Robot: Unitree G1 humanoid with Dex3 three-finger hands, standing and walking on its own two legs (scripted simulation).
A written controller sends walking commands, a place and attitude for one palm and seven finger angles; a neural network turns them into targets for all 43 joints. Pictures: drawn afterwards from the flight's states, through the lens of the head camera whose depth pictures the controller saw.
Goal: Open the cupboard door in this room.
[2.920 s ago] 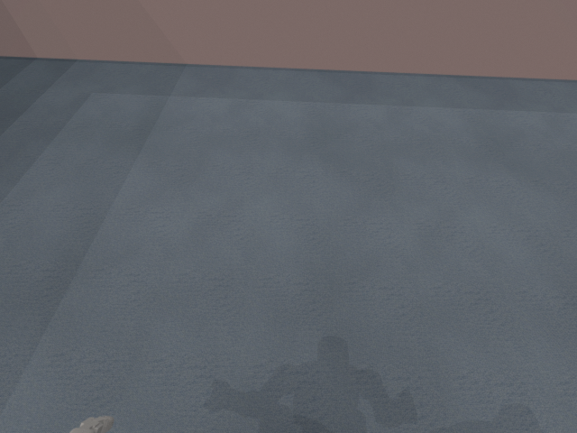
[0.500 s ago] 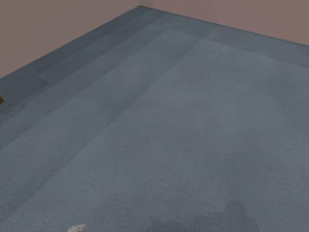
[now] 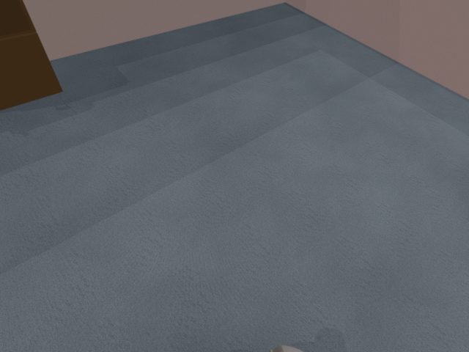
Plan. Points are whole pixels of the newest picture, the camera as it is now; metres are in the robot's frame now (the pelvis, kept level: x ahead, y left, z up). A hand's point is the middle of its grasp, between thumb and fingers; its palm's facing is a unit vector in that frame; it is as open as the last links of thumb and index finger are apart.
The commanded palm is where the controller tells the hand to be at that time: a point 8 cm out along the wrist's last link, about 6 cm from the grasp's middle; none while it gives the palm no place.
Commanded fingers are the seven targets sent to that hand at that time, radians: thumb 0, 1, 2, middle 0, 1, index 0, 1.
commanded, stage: turn or walk to find it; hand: left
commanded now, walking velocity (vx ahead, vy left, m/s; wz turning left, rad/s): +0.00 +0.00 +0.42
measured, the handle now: out of the picture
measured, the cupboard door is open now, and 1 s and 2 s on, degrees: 0 0 0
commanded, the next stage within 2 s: stand and wait in 0.50 s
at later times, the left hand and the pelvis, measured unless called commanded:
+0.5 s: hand out of the picture +0.04 +0.16 -0.14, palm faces +0.21 -0.94 -0.27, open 7.4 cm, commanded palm none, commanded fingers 0.00 0.90 0.90 -0.20 -0.30 -0.20 -0.30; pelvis -0.02 -0.04 +0.00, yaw +12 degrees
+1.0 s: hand out of the picture -0.12 +0.17 -0.17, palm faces +0.36 -0.91 -0.21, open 7.4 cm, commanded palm none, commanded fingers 0.00 0.90 0.90 -0.20 -0.30 -0.20 -0.30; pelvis -0.06 -0.01 +0.01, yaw +18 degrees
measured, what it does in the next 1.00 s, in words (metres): steps on the spot, turning left: right foot, then left foot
